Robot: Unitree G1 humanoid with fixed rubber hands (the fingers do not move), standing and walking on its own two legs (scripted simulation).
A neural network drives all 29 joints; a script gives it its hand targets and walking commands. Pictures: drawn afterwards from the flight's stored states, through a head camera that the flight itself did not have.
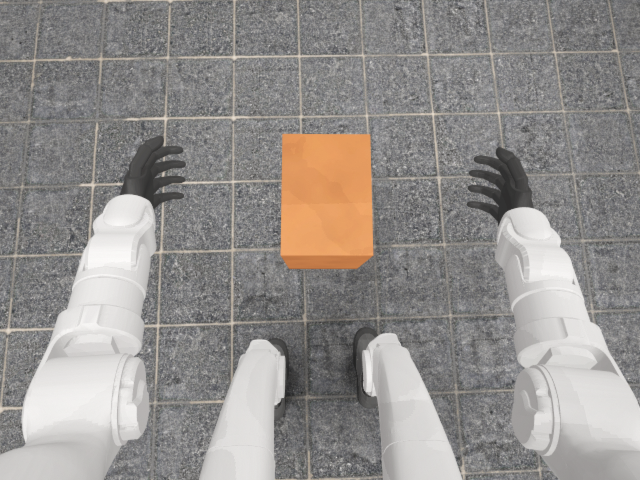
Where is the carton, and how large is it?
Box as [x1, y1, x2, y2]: [281, 134, 372, 268]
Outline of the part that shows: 282,134 281,256 289,268 358,267 372,255 369,134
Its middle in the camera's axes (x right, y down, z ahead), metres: +0.01 -0.08 +0.95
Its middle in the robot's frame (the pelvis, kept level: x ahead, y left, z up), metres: +0.52 -0.02 -0.54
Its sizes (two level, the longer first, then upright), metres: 0.263 0.189 0.296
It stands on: the floor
